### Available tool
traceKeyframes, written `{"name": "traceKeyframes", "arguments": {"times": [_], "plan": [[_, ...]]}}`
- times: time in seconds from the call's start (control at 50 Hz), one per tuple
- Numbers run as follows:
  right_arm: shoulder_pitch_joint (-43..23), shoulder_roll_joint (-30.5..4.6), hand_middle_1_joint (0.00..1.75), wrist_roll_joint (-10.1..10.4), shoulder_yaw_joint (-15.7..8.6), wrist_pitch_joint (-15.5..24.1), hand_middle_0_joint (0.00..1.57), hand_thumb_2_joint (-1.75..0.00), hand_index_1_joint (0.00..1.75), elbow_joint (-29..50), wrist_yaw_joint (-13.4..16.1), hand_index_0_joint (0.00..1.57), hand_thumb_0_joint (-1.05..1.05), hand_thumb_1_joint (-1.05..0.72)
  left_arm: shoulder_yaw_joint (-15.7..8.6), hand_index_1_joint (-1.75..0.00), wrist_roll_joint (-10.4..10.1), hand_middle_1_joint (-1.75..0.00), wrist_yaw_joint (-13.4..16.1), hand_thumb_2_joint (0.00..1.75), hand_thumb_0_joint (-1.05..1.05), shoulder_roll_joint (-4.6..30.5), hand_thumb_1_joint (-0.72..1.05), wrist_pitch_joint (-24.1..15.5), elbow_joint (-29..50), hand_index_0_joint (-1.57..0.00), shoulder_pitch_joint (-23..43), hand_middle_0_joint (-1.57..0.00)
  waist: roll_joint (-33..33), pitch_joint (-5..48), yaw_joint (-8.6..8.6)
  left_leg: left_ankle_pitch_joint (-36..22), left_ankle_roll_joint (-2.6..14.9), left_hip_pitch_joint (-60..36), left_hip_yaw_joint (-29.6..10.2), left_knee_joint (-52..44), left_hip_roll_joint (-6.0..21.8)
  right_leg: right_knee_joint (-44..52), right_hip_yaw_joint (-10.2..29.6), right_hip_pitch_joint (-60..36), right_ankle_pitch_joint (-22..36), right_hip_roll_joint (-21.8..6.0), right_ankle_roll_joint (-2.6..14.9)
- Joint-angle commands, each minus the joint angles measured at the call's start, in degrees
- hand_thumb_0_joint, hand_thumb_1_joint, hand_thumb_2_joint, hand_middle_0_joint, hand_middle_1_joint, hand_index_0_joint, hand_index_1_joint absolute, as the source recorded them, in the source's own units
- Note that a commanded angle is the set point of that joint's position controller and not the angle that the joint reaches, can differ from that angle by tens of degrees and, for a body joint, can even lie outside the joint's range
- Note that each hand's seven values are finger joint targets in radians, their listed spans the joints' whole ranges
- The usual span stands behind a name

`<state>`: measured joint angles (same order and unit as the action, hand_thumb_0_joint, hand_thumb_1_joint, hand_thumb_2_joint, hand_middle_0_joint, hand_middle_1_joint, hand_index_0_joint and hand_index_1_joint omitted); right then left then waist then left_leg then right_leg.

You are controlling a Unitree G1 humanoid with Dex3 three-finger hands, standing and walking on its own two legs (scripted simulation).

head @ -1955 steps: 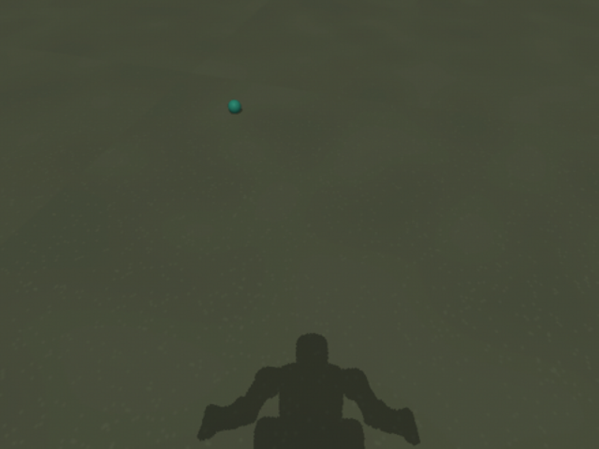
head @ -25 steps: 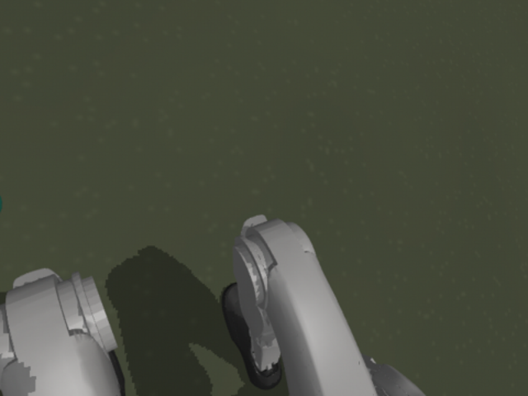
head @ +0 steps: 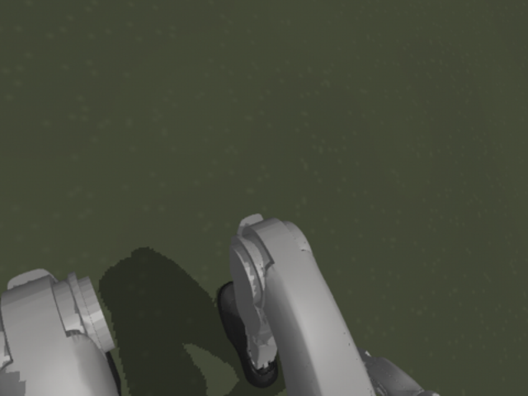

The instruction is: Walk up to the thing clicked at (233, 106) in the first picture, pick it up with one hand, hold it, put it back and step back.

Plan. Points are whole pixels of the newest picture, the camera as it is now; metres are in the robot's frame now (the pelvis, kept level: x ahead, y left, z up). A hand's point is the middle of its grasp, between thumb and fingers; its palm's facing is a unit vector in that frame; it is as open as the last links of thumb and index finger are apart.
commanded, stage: open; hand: left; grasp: from above
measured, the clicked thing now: out of the picture +0.42 +0.31 -0.26
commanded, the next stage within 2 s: withdraw in 0.40 s
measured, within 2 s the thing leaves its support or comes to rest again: neither
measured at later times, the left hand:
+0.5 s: hand out of the picture +0.40 +0.32 -0.24, palm faces -0.44 -0.17 -0.88, open 13.5 cm
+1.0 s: hand out of the picture +0.42 +0.34 -0.09, palm faces -0.35 -0.08 -0.93, open 14.1 cm
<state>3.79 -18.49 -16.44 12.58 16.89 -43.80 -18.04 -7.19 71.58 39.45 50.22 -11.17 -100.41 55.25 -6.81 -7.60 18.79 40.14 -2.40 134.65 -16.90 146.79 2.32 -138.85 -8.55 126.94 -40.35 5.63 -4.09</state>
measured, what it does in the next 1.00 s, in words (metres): stands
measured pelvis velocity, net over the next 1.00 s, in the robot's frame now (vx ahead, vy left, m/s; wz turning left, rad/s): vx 0.00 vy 0.00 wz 0.09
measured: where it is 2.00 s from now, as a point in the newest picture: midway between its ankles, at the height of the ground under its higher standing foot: (187, 383)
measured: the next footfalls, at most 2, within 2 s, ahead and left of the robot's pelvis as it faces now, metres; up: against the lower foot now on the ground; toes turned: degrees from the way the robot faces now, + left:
none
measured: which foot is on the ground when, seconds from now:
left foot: down 0.00-1.00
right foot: down 0.00-1.00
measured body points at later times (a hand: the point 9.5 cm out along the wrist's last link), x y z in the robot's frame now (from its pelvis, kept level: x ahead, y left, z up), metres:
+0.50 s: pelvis +0.00 +0.00 +0.00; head +0.25 +0.12 +0.35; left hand +0.42 +0.32 -0.19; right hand +0.07 -0.26 -0.07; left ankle +0.07 +0.14 -0.26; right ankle +0.11 -0.12 -0.26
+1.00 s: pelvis +0.00 +0.00 +0.04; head +0.19 +0.07 +0.44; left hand +0.43 +0.34 -0.04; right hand +0.12 -0.25 -0.07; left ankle +0.07 +0.14 -0.26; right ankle +0.11 -0.12 -0.26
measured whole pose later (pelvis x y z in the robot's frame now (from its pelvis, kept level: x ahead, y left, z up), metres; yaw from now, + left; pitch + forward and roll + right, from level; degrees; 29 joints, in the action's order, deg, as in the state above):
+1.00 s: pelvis +0.00 +0.00 +0.04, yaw +5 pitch +32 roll -9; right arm 6.6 -16.1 -6.4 2.1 6.6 -43.3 -16.0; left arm 0.2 64.0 21.1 36.5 -0.6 -73.3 49.2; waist 2.0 6.6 10.4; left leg 38.4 -1.3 131.9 -10.2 136.9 2.7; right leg -132.8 -4.1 125.5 -40.6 3.4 -3.1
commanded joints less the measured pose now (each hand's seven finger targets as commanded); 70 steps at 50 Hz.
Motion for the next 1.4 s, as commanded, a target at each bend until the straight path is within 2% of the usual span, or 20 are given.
{"name": "traceKeyframes", "arguments": {"times": [0.0, 0.04, 0.12, 0.18, 0.22, 0.26, 0.32, 0.46, 0.48, 0.52, 0.6, 0.64, 0.72, 0.84, 0.92, 0.96, 1.08, 1.18, 1.32, 1.38], "plan": [[9.53, -17.87, 0.3, 0.68, -5.15, 0.06, 0.2, -0.9, 0.3, -0.89, 0.73, 0.2, 0.0, -0.9, -0.48, -1.07, -1.18, -1.08, 1.7, 1.01, 0.0, 10.88, -0.49, 0.22, 5.43, -0.1, 11.9, -0.08, 27.37, 36.08, 1.21, -9.61, 2.13, -28.17, 7.56, -15.22, 1.59, 12.68, -7.49, -17.82, 14.79, 1.68, 5.09], [9.6, -17.75, 0.3, 0.54, -4.99, 0.15, 0.2, -0.9, 0.3, -0.28, 0.53, 0.2, 0.0, -0.89, 1.1, -1.08, -0.93, -1.09, 1.14, 1.01, 0.0, 9.56, -0.48, 0.24, 5.33, -0.1, 13.08, -0.08, 26.35, 35.17, 2.08, -9.55, 2.49, -27.49, 8.04, -14.08, 1.42, 12.62, -7.38, -17.5, 15.15, 1.58, 4.83], [10.47, -18.04, 0.3, 0.71, -4.99, 0.02, 0.2, -0.9, 0.3, -0.65, 0.7, 0.2, 0.0, -0.89, -0.92, -1.05, -1.32, -1.07, 1.71, 0.98, 0.0, 11.26, -0.49, -0.32, 5.43, -0.09, 11.71, -0.07, 26.06, 35.52, 1.34, -9.93, 2.49, -27.26, 7.91, -14.76, 1.46, 13.38, -7.31, -18.69, 15.18, 1.76, 4.91], [10.45, -17.94, 0.3, 0.78, -4.67, 0.18, 0.2, -0.9, 0.3, -0.55, 0.49, 0.2, 0.0, -0.89, 0.65, -1.07, -1.08, -1.09, 1.33, 1.0, 0.0, 10.36, -0.47, -0.56, 5.96, -0.09, 13.92, -0.08, 25.11, 35.26, 2.76, -10.36, 2.67, -26.82, 7.86, -13.65, 1.42, 12.71, -7.35, -18.15, 16.03, 1.56, 4.63], [10.56, -18.3, 0.3, 0.9, -4.87, 0.16, 0.2, -0.9, 0.3, -0.55, 0.71, 0.2, 0.0, -0.89, -0.7, -1.08, -1.43, -1.1, 1.71, 0.99, 0.0, 11.62, -0.46, -0.71, 6.17, -0.1, 12.83, -0.08, 25.5, 35.6, 1.72, -10.15, 2.69, -26.87, 7.99, -14.02, 1.43, 13.37, -7.19, -18.61, 15.54, 1.6, 4.66], [9.93, -18.09, 0.3, 0.7, -4.88, 0.15, 0.2, -0.9, 0.3, -0.37, 0.91, 0.2, 0.0, -0.89, 0.28, -1.06, -1.33, -1.09, 1.97, 0.98, 0.0, 10.22, -0.47, -0.65, 6.13, -0.09, 12.21, -0.07, 26.02, 36.13, 1.38, -9.96, 2.44, -27.32, 7.96, -14.78, 1.49, 13.66, -7.22, -18.96, 15.07, 1.8, 4.84], [10.16, -18.0, 0.3, 0.67, -4.92, 0.21, 0.2, -0.9, 0.3, -0.36, 0.71, 0.2, 0.0, -0.89, 1.17, -1.08, -0.86, -1.11, 1.73, 0.99, 0.0, 9.76, -0.45, -0.46, 5.41, -0.1, 13.26, -0.08, 25.91, 35.52, 2.27, -10.31, 2.52, -27.1, 8.07, -13.81, 1.49, 12.82, -7.18, -18.32, 15.98, 1.68, 4.72], [11.21, -18.43, 0.3, 0.54, -4.76, -0.21, 0.2, -0.9, 0.3, -0.29, 1.21, 0.2, 0.0, -0.89, -0.51, -1.08, -1.31, -1.11, 1.69, 0.99, 0.0, 11.7, -0.44, -0.2, 5.19, -0.1, 12.44, -0.08, 25.51, 35.75, 2.14, -9.99, 2.66, -26.91, 8.15, -14.39, 1.45, 13.7, -6.84, -19.67, 15.45, 1.79, 4.73], [9.67, -18.15, 0.3, 0.74, -4.68, 0.01, 0.2, -0.9, 0.3, 0.19, 1.2, 0.2, 0.0, -0.89, 1.05, -1.09, -1.53, -1.12, 1.42, 1.0, 0.0, 10.42, -0.43, -0.4, 6.02, -0.1, 13.93, -0.08, 25.31, 34.66, 2.22, -8.64, 2.7, -25.86, 8.03, -13.83, 1.53, 13.35, -6.77, -18.02, 14.08, 1.54, 4.75], [10.65, -18.12, 0.3, 0.65, -4.3, -0.09, 0.2, -0.9, 0.3, 0.26, 1.15, 0.2, 0.0, -0.9, 0.62, -0.99, -1.32, -1.02, 1.23, 0.96, 0.0, 11.27, -0.49, -0.26, 5.48, -0.08, 14.22, -0.06, 24.65, 33.99, 3.15, -8.03, 2.81, -25.69, 8.01, -14.16, 1.45, 13.8, -6.85, -18.3, 13.73, 1.58, 4.68], [10.3, -17.93, 0.3, 1.15, -5.64, -0.07, 0.2, -0.9, 0.3, 0.32, 1.37, 0.2, 0.0, -0.9, -0.43, -1.0, -1.47, -1.01, 0.86, 0.98, 0.0, 12.06, -0.52, -0.47, 13.85, -0.07, 14.51, -0.06, 30.46, 41.07, 0.13, -10.67, 1.96, -31.17, 8.21, -15.54, 1.53, 13.39, -6.87, -19.86, 15.49, 1.54, 5.25], [9.42, -16.86, 0.3, 1.71, -6.27, -0.11, 0.2, -0.9, 0.3, 0.67, 0.8, 0.2, 0.0, -0.9, 0.93, -1.0, -1.54, -1.01, 0.26, 0.98, 0.0, 10.12, -0.52, -0.11, 18.85, -0.07, 14.14, -0.06, 33.92, 44.1, -0.69, -12.05, 1.57, -33.56, 8.61, -16.05, 1.5, 12.84, -6.65, -19.27, 16.82, 1.35, 5.6], [9.93, -16.01, 0.3, 4.29, -9.8, -2.38, 0.2, -0.9, 0.3, 0.78, 0.15, 0.2, 0.0, -0.9, -2.71, -0.99, -2.66, -0.99, -0.64, 0.98, 0.0, 8.69, -0.52, 3.58, 26.82, -0.07, 7.93, -0.06, 37.07, 50.36, -5.93, -16.17, 1.3, -35.09, 10.34, -18.07, 0.98, 12.84, -5.6, -17.35, 19.6, 1.16, 6.02], [12.19, -14.25, 0.3, 8.78, -13.85, -7.26, 0.2, -0.9, 0.3, 0.49, 0.94, 0.2, 0.0, -0.9, 2.82, -1.0, -5.91, -0.99, -9.14, 1.0, 0.0, 0.84, -0.54, 10.27, 31.13, -0.06, 9.22, -0.07, 29.4, 49.94, -6.6, -11.38, 2.86, -31.93, 11.83, -21.96, 0.29, 17.84, -2.59, -15.98, 15.56, 0.67, 6.02], [14.09, -12.78, 0.3, 10.59, -15.69, -10.42, 0.2, -0.9, 0.3, 1.61, 2.79, 0.2, 0.0, -0.9, 6.13, -1.01, -8.5, -1.0, -17.17, 1.02, 0.0, -3.34, -0.55, 11.2, 37.68, -0.06, 12.35, -0.07, 24.21, 51.51, -6.74, -8.66, 3.38, -32.92, 11.92, -26.18, -0.51, 22.07, -0.81, -18.96, 12.06, -0.13, 6.26], [14.06, -12.07, 0.3, 11.29, -16.1, -11.84, 0.2, -0.91, 0.3, 2.0, 3.99, 0.2, 0.0, -0.91, 8.91, -1.01, -8.74, -1.0, -21.29, 1.02, 0.0, -6.18, -0.55, 10.65, 36.06, -0.06, 12.43, -0.08, 19.32, 47.91, -5.61, -6.83, 3.77, -31.03, 11.63, -27.23, -0.68, 23.81, -0.24, -18.63, 10.04, -0.19, 6.29], [13.97, -10.17, 0.3, 11.72, -14.8, -14.18, 0.2, -0.9, 0.3, 4.65, 8.46, 0.2, 0.0, -0.9, 10.19, -1.02, -8.96, -1.01, -27.29, 1.02, 0.0, -5.25, -0.53, 6.84, 33.44, -0.06, 11.68, -0.07, 9.82, 40.91, -6.11, -5.39, 4.54, -25.51, 14.12, -28.12, -1.73, 29.34, 2.55, -23.72, 5.44, -0.88, 6.13], [13.2, -9.49, 0.3, 11.08, -13.1, -14.69, 0.2, -0.9, 0.3, 5.24, 11.68, 0.2, 0.0, -0.89, 9.12, -1.01, -6.21, -1.0, -25.87, 1.01, 0.0, -2.33, -0.52, 3.13, 30.77, -0.07, 15.71, -0.08, 11.45, 40.54, -6.12, -4.14, 4.12, -26.58, 13.95, -28.78, -1.71, 28.5, 2.81, -21.59, 3.62, -1.2, 6.54], [13.8, -10.33, 0.3, 8.83, -10.63, -13.7, 0.2, -0.89, 0.3, 4.12, 12.79, 0.2, 0.0, -0.89, 7.91, -1.0, -1.75, -1.01, -18.59, 1.0, 0.0, 0.71, -0.51, -0.76, 21.98, -0.08, 19.93, -0.07, 17.54, 41.99, -4.24, -5.15, 3.55, -28.44, 13.61, -25.89, -1.27, 24.17, 1.83, -17.65, 5.63, -1.31, 6.51], [14.26, -11.4, 0.3, 7.57, -9.91, -12.91, 0.2, -0.89, 0.3, 3.8, 12.69, 0.2, 0.0, -0.89, 5.02, -1.0, 0.04, -1.01, -14.47, 0.99, 0.0, 4.76, -0.52, -1.78, 18.52, -0.08, 20.94, -0.07, 20.85, 42.77, -4.07, -6.02, 3.16, -29.83, 13.23, -24.87, -1.35, 22.12, 0.63, -16.5, 6.6, -1.4, 6.42]]}}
